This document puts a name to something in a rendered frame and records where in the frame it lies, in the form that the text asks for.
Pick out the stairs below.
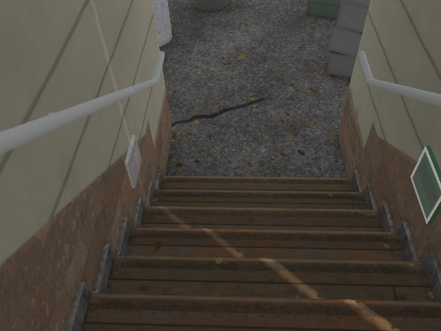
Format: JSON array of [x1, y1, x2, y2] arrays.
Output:
[[81, 176, 441, 331]]

